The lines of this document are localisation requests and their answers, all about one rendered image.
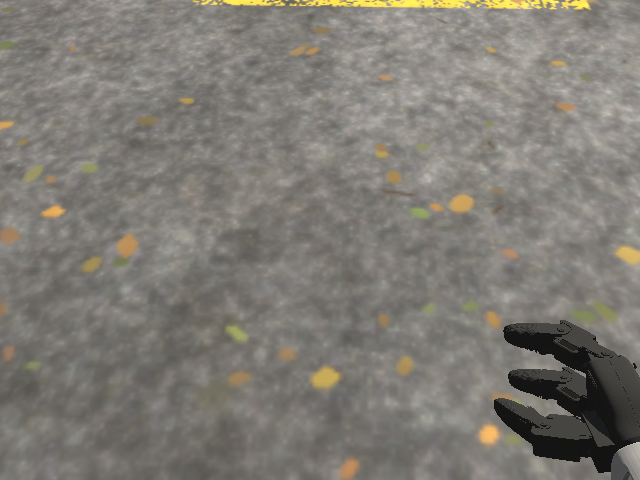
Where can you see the robot right forearm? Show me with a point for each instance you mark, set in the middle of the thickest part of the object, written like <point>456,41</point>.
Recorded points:
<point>626,463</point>

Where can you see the right robot hand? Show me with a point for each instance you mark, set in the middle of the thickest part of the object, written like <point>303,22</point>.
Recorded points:
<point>607,400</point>

